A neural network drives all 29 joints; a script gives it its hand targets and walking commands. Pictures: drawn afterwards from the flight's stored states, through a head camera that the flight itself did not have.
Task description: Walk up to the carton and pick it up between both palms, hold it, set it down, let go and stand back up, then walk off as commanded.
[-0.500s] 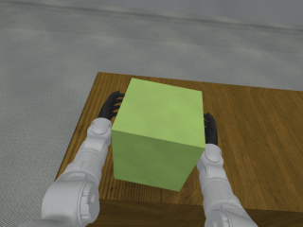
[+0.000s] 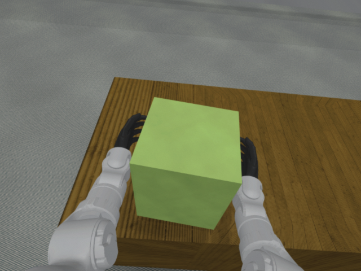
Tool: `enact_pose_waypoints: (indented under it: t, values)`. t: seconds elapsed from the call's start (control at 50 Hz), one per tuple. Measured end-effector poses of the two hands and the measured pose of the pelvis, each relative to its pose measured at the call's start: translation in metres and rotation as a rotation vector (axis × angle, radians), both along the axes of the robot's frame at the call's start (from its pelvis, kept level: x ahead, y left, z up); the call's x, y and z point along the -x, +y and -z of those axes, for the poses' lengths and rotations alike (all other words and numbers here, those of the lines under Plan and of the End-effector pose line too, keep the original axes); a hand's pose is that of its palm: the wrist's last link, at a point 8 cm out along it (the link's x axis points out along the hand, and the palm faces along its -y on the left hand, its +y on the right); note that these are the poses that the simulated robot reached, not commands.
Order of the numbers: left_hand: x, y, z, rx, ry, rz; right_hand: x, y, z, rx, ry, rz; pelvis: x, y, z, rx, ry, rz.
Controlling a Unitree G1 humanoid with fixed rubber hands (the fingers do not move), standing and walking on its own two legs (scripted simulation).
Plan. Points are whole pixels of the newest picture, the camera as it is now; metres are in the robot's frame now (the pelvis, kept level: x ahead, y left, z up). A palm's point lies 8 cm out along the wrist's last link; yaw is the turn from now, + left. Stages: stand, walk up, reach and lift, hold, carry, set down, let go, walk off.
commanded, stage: set down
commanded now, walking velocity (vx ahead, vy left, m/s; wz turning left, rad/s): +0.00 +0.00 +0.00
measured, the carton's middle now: (185, 166) +0.38 -0.02 -0.02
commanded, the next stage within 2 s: none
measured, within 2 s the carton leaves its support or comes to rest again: rests again in 1.24 s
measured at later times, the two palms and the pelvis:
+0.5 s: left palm (124, 152) +0.39 +0.13 +0.01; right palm (244, 177) +0.34 -0.16 +0.00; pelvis +0.00 +0.00 +0.00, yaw +0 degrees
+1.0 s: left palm (129, 157) +0.40 +0.13 -0.02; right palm (244, 182) +0.34 -0.17 -0.03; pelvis +0.01 +0.00 +0.00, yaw +0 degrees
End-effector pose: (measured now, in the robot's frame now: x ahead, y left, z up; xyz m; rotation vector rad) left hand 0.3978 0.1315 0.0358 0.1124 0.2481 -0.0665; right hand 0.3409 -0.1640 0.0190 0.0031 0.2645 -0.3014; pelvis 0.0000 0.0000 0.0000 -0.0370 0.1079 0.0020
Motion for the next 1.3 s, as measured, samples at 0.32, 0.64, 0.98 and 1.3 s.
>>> enact_pose_waypoints:
  t: [0.32,0.64,0.98,1.3]
  values:
    - [0.005,0.004,0.017,0.004,0.004,-0.012,0.001,0.003,0.013,-0.005,0.001,-0.008,-0.003,0.000,0.000,0.000,0.016,0.001]
    - [0.003,0.002,0.040,0.003,0.024,-0.007,0.000,0.001,0.033,0.003,0.023,-0.006,-0.007,-0.001,0.001,-0.001,0.076,0.003]
    - [0.001,-0.005,0.054,0.015,-0.012,0.000,0.004,-0.005,0.050,0.017,0.025,-0.004,-0.008,-0.003,0.004,-0.004,0.158,0.006]
    - [-0.011,-0.003,0.027,0.151,0.003,-0.062,0.010,-0.005,0.045,0.019,0.052,-0.024,0.012,0.003,0.010,0.005,0.179,0.010]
